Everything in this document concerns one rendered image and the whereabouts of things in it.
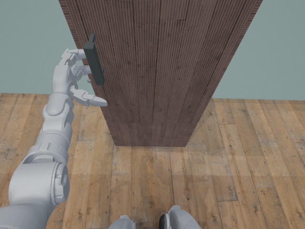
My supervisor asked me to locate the cupboard door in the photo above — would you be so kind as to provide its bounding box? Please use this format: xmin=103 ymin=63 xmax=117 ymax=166
xmin=64 ymin=0 xmax=258 ymax=124

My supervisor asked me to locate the robot left upper arm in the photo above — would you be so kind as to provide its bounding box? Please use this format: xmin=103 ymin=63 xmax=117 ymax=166
xmin=0 ymin=162 xmax=70 ymax=229

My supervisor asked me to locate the left robot shin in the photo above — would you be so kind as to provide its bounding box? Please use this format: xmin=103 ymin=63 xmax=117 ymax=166
xmin=120 ymin=215 xmax=129 ymax=219

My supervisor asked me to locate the handle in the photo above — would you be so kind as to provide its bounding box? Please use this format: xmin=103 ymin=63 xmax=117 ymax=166
xmin=83 ymin=33 xmax=105 ymax=85

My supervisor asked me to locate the robot right thigh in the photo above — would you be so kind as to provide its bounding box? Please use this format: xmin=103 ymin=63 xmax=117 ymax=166
xmin=164 ymin=209 xmax=201 ymax=229

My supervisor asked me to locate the left robot forearm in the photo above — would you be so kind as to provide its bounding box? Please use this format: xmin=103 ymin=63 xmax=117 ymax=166
xmin=8 ymin=93 xmax=74 ymax=202

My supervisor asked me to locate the robot left hand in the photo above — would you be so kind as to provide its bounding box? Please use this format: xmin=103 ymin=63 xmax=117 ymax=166
xmin=52 ymin=49 xmax=108 ymax=107

